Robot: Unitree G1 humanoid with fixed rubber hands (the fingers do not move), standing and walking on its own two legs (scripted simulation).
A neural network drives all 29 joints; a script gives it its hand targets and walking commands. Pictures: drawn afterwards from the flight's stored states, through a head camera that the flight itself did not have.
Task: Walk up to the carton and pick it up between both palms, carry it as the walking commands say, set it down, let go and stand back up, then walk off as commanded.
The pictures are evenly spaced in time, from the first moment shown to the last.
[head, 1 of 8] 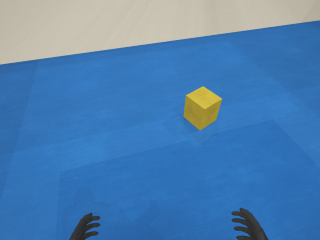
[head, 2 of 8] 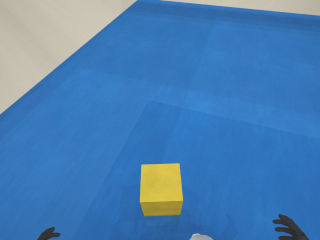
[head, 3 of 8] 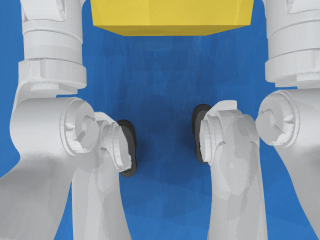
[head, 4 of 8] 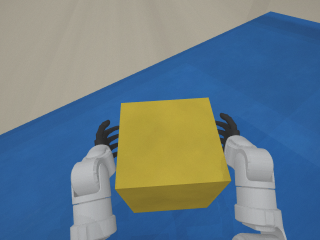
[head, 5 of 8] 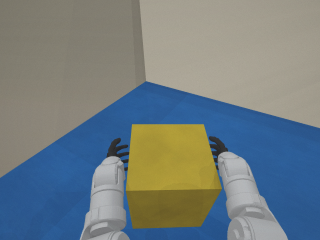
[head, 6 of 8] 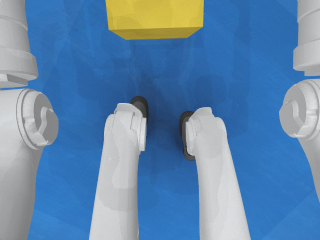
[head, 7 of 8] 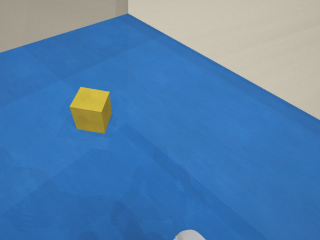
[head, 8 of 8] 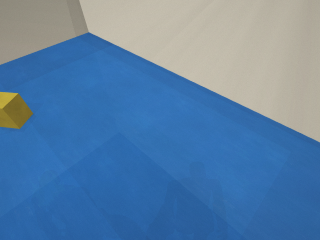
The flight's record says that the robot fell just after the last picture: no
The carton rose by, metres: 0.70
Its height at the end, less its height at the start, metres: +0.00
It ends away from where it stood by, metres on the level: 0.95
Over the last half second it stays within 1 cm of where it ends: yes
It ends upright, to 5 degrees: yes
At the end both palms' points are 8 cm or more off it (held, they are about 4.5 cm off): yes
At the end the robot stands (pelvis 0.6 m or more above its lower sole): yes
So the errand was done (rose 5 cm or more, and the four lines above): yes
